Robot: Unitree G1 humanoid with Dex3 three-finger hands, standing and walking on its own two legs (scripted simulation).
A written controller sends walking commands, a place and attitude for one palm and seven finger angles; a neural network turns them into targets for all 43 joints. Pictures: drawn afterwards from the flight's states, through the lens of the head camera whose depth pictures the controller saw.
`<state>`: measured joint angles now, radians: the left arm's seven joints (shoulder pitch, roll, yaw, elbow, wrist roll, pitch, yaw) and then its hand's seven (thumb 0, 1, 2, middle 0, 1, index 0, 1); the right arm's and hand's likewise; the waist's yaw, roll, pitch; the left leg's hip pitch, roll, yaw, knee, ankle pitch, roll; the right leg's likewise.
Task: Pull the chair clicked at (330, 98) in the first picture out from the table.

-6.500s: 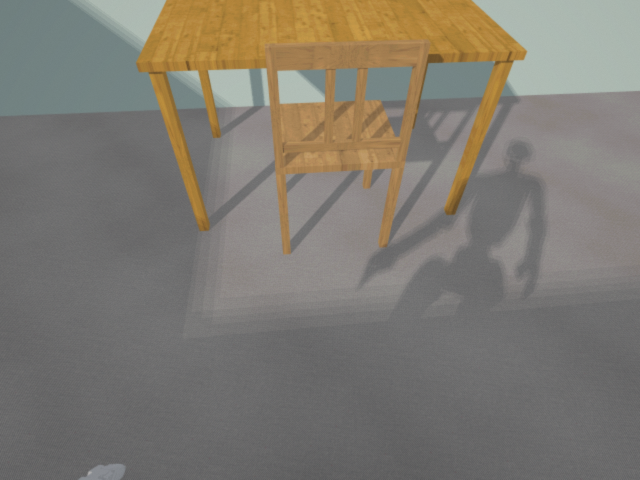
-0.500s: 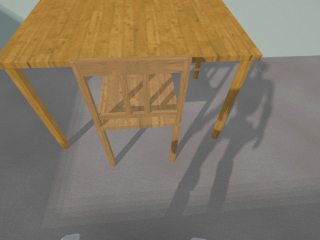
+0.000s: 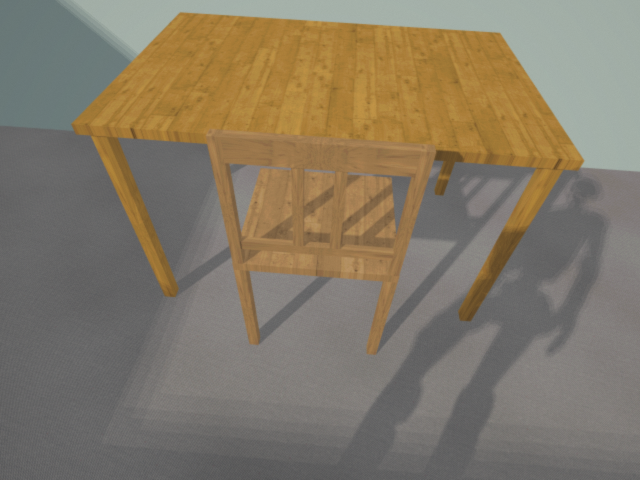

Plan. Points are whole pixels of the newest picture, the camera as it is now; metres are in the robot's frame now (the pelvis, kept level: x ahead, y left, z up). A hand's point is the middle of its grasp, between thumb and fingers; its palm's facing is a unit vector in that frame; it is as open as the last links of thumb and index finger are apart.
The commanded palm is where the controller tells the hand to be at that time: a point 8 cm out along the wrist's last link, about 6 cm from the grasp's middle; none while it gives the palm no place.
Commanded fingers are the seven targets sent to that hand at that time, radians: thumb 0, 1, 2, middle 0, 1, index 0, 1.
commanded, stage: take the last steps up to it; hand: left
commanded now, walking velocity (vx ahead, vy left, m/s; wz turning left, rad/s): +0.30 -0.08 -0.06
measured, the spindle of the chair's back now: (298, 207) +0.69 +0.11 -0.12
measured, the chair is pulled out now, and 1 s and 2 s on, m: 0.00 0.00 0.00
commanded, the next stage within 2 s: come to a stop and stand still in 0.58 s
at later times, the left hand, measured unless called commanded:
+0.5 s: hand (253, 435) +0.22 +0.12 -0.17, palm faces +0.00 -0.98 -0.21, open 7.3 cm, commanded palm none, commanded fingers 0.00 0.90 0.90 -0.20 -0.30 -0.20 -0.30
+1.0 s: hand (266, 431) +0.23 +0.11 -0.18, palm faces +0.02 -0.99 -0.15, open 7.3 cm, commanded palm none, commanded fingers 0.00 0.90 0.90 -0.20 -0.30 -0.20 -0.30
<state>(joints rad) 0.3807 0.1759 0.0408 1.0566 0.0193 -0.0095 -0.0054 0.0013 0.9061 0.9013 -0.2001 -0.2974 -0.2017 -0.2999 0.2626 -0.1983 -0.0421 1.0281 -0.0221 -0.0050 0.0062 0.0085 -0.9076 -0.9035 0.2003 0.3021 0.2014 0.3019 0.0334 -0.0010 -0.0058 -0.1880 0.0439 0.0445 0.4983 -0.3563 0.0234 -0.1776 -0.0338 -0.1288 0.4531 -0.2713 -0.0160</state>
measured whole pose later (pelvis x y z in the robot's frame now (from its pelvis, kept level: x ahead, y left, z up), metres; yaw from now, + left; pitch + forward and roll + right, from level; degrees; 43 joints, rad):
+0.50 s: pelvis +0.14 -0.06 -0.02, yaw -2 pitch -2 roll +0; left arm 0.18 0.16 0.06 1.02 0.01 -0.05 -0.01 0.00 0.91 0.90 -0.20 -0.30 -0.20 -0.30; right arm 0.37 -0.16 -0.04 1.14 -0.01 -0.01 -0.01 0.01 -0.91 -0.90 0.20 0.30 0.20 0.30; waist -0.02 0.04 0.08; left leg -0.28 0.08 0.01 1.11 -0.47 0.04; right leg -0.38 -0.02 -0.13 0.62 -0.22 -0.06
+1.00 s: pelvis +0.24 -0.05 +0.00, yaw -3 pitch -1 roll +0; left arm 0.28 0.14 0.01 1.12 0.01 0.02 0.03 0.00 0.91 0.90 -0.20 -0.30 -0.20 -0.30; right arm 0.16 -0.13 -0.01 1.06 0.00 -0.01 -0.05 0.00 -0.94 -0.90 0.20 0.30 0.20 0.30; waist 0.03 -0.04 0.05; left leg -0.21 0.00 0.11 0.42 -0.19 0.04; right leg -0.14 -0.02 -0.10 0.44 -0.27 -0.02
